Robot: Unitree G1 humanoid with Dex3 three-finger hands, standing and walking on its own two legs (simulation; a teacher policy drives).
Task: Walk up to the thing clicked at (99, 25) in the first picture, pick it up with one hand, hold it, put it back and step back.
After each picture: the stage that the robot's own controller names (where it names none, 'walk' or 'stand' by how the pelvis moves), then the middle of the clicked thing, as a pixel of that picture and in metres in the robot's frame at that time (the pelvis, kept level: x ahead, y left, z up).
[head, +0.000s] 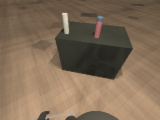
stand; (98, 27) +1.05 -0.06 +0.06
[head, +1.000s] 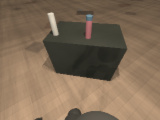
walk; (88, 27) +0.94 +0.11 +0.08
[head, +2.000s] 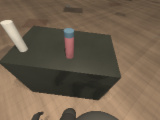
walk; (69, 45) +0.55 +0.20 +0.08
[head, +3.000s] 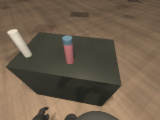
stand; (68, 51) +0.52 +0.20 +0.06
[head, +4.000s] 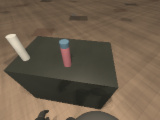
stand; (66, 54) +0.51 +0.22 +0.06
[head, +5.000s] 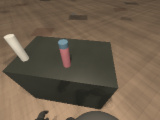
stand; (65, 54) +0.50 +0.23 +0.06
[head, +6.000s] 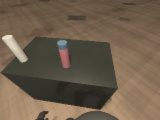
stand; (64, 55) +0.49 +0.23 +0.06
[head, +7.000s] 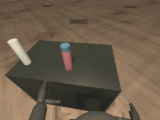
rise first; (67, 58) +0.48 +0.23 +0.06
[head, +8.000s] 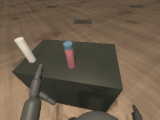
go down; (69, 56) +0.51 +0.22 +0.06
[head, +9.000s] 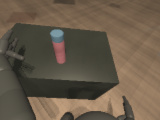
go down; (59, 49) +0.48 +0.20 +0.09
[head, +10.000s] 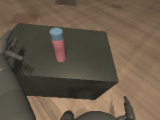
approach; (59, 47) +0.50 +0.21 +0.09
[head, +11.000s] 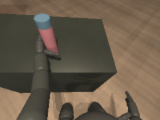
close; (49, 38) +0.51 +0.23 +0.13
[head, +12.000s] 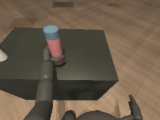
lift; (55, 48) +0.45 +0.20 +0.15
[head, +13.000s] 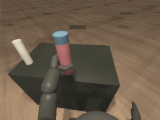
lift; (64, 55) +0.33 +0.17 +0.24
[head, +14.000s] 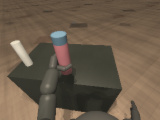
hold; (63, 56) +0.33 +0.17 +0.24
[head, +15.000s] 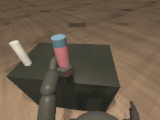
hold; (62, 58) +0.33 +0.17 +0.22
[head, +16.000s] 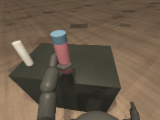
crouch; (63, 55) +0.33 +0.17 +0.24
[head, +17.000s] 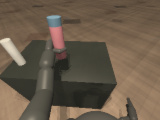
crouch; (58, 40) +0.45 +0.20 +0.26
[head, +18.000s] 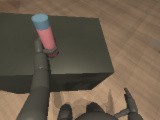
lower; (47, 39) +0.51 +0.22 +0.12
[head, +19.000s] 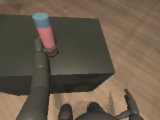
lower; (47, 38) +0.51 +0.22 +0.13
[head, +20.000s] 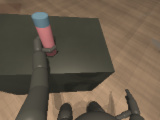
lower; (46, 37) +0.52 +0.22 +0.13
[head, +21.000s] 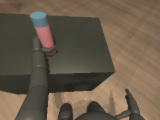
lower; (45, 37) +0.52 +0.23 +0.13
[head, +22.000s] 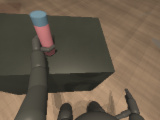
loosen; (45, 37) +0.52 +0.23 +0.14
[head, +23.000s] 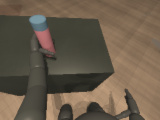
withdraw; (45, 39) +0.51 +0.23 +0.13
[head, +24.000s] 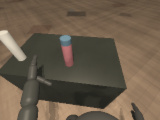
sink last; (67, 52) +0.48 +0.20 +0.10
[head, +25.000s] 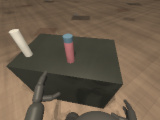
stand; (69, 49) +0.53 +0.22 +0.10
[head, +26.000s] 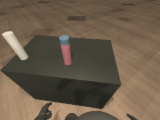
stand; (66, 51) +0.51 +0.21 +0.09
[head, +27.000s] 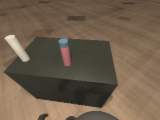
stand; (65, 53) +0.52 +0.23 +0.06
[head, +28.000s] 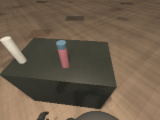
stand; (63, 55) +0.50 +0.24 +0.06
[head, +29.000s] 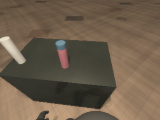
stand; (63, 55) +0.49 +0.24 +0.06
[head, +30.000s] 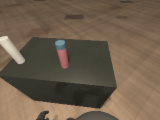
stand; (63, 55) +0.49 +0.24 +0.06
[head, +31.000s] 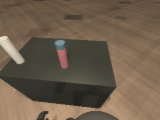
stand; (62, 55) +0.49 +0.24 +0.06
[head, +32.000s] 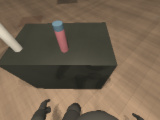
walk; (61, 38) +0.59 +0.25 +0.08
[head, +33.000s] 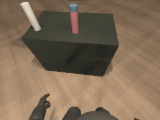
walk; (74, 20) +0.84 +0.20 +0.09
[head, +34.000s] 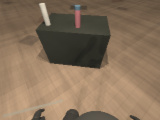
stand; (77, 17) +1.13 +0.25 +0.08
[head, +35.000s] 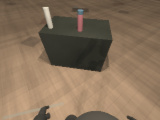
stand; (80, 21) +1.11 +0.20 +0.06
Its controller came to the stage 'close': yes
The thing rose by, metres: 0.20
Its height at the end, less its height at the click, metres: +0.00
